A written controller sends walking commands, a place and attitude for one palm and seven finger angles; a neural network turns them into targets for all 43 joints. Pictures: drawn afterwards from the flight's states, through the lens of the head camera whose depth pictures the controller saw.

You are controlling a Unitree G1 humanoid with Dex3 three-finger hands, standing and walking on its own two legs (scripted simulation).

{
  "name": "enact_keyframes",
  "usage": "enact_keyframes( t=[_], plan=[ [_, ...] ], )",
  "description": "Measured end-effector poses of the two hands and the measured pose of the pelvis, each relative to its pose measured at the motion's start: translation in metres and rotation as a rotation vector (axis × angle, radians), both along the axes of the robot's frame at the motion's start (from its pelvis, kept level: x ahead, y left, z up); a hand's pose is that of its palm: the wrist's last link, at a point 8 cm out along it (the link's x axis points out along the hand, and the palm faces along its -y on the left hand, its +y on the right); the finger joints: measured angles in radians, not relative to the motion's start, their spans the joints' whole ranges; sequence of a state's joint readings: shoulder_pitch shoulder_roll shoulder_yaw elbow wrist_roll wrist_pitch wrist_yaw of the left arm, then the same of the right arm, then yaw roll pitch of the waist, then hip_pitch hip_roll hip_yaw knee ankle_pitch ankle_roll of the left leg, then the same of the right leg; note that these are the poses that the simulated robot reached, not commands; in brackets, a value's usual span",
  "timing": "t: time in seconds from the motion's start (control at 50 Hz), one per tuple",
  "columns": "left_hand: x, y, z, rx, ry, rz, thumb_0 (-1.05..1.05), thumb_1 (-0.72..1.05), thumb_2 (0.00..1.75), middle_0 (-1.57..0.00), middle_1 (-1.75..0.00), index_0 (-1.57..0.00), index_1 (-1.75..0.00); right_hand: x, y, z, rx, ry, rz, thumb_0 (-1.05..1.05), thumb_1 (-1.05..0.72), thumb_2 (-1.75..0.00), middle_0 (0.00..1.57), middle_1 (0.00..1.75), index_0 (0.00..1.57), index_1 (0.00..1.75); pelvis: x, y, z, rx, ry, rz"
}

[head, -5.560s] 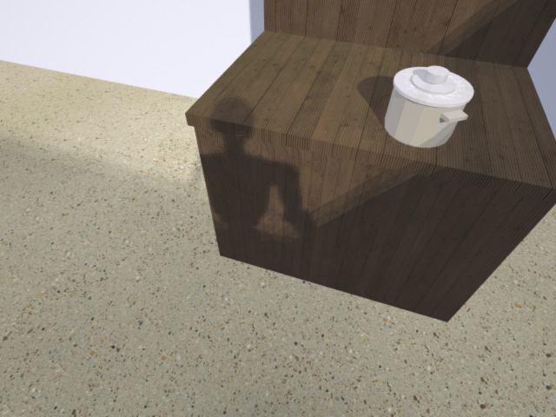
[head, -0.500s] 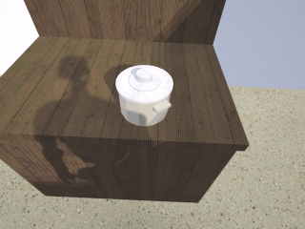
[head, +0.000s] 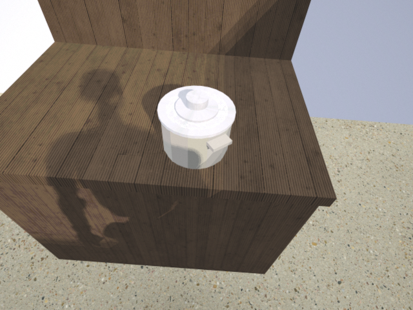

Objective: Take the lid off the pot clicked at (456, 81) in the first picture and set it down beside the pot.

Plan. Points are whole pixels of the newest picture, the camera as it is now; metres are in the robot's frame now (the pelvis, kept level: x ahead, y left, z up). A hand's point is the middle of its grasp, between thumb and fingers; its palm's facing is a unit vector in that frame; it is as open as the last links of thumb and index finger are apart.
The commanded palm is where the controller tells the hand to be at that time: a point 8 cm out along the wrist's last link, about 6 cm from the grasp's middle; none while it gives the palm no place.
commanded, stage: shuffle to correct the standing spot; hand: left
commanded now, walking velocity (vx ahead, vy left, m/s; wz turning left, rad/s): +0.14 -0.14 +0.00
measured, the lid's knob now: (197, 100) +0.53 +0.07 +0.12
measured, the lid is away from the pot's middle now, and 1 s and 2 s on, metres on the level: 0.00 0.00 0.00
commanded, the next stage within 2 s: come to a stop and stand still in 0.32 s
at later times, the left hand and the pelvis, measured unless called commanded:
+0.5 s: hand out of the picture +0.10 +0.13 -0.17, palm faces +0.06 -0.98 -0.20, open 7.3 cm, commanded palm none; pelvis +0.05 -0.07 +0.00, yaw +0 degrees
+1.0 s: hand out of the picture +0.12 +0.11 -0.17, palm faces +0.02 -0.97 -0.24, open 7.3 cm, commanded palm none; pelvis +0.05 -0.08 +0.00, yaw +0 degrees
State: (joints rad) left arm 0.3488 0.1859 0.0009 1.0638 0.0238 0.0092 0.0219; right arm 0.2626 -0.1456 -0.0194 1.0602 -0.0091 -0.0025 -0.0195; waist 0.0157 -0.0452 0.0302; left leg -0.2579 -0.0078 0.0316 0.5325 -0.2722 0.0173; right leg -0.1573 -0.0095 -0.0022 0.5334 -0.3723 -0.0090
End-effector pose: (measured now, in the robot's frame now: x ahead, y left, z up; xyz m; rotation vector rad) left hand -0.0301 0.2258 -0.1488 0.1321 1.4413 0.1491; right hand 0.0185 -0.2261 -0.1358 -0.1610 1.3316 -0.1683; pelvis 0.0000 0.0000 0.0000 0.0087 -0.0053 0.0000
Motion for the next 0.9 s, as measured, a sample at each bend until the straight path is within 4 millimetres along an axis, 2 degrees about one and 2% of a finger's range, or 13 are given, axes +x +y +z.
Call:
enact_keyframes(
  t=[0.14, 0.26, 0.32, 0.42, 0.48, 0.54, 0.6, 0.7, 0.8, 0.9],
  plan=[
    [-0.004, -0.016, 0.001, 0.011, 0.022, 0.039, 0.0, 0.91, 0.9, -0.19, -0.3, -0.2, -0.3, 0.003, -0.015, -0.007, 0.006, 0.04, -0.004, 0.0, -0.91, -0.9, 0.2, 0.3, 0.2, 0.3, 0.014, -0.016, -0.004, -0.017, 0.01, 0.014],
    [-0.003, -0.032, -0.011, -0.031, 0.08, 0.045, 0.0, 0.91, 0.9, -0.19, -0.3, -0.2, -0.3, 0.031, -0.019, -0.005, -0.023, 0.008, -0.014, 0.0, -0.91, -0.9, 0.2, 0.3, 0.2, 0.3, 0.033, -0.02, -0.009, -0.006, -0.003, 0.0],
    [0.015, -0.037, -0.011, -0.041, 0.09, 0.017, 0.0, 0.91, 0.9, -0.19, -0.3, -0.2, -0.3, 0.036, -0.023, 0.0, -0.029, -0.024, -0.028, 0.0, -0.91, -0.9, 0.2, 0.3, 0.2, 0.3, 0.038, -0.026, -0.006, -0.003, -0.005, -0.012],
    [0.076, -0.047, -0.002, -0.026, -0.045, 0.016, 0.01, 0.91, 0.9, -0.19, -0.3, -0.2, -0.3, 0.028, -0.036, 0.002, -0.007, 0.035, -0.02, 0.0, -0.91, -0.9, 0.2, 0.3, 0.2, 0.3, 0.044, -0.044, 0.001, -0.007, -0.001, -0.007],
    [0.11, -0.05, 0.005, 0.013, -0.134, 0.006, 0.01, 0.92, 0.9, -0.2, -0.3, -0.2, -0.3, 0.028, -0.05, -0.004, 0.016, 0.071, -0.017, 0.0, -0.91, -0.9, 0.2, 0.3, 0.2, 0.3, 0.051, -0.059, 0.0, -0.015, -0.001, 0.003],
    [0.133, -0.056, 0.001, 0.061, -0.206, -0.01, 0.01, 0.92, 0.9, -0.2, -0.3, -0.2, -0.3, 0.036, -0.069, -0.02, 0.029, 0.081, -0.023, 0.0, -0.9, -0.9, 0.2, 0.3, 0.2, 0.3, 0.06, -0.077, -0.014, 0.006, -0.001, 0.009],
    [0.143, -0.068, 0.002, 0.062, -0.201, -0.024, 0.01, 0.92, 0.9, -0.19, -0.3, -0.2, -0.3, 0.051, -0.083, -0.022, 0.018, 0.066, -0.029, 0.0, -0.9, -0.9, 0.2, 0.3, 0.2, 0.3, 0.066, -0.084, -0.013, -0.01, -0.01, 0.016],
    [0.156, -0.085, 0.002, 0.035, -0.182, -0.034, 0.0, 0.92, 0.9, -0.2, -0.3, -0.2, -0.3, 0.074, -0.093, -0.01, -0.001, 0.0, -0.036, 0.0, -0.91, -0.9, 0.2, 0.3, 0.2, 0.3, 0.074, -0.09, -0.006, 0.006, -0.015, -0.007],
    [0.166, -0.087, 0.01, 0.047, -0.215, -0.034, 0.0, 0.93, 0.9, -0.2, -0.3, -0.21, -0.3, 0.088, -0.094, -0.007, 0.004, -0.033, -0.016, 0.0, -0.91, -0.9, 0.2, 0.3, 0.2, 0.3, 0.071, -0.093, -0.003, 0.011, -0.008, -0.003],
    [0.16, -0.078, 0.011, 0.061, -0.234, -0.036, 0.0, 0.92, 0.9, -0.2, -0.3, -0.21, -0.3, 0.092, -0.09, -0.006, 0.004, -0.056, -0.006, 0.0, -0.9, -0.9, 0.2, 0.3, 0.2, 0.3, 0.06, -0.088, -0.004, 0.017, -0.011, 0.012]
  ],
)
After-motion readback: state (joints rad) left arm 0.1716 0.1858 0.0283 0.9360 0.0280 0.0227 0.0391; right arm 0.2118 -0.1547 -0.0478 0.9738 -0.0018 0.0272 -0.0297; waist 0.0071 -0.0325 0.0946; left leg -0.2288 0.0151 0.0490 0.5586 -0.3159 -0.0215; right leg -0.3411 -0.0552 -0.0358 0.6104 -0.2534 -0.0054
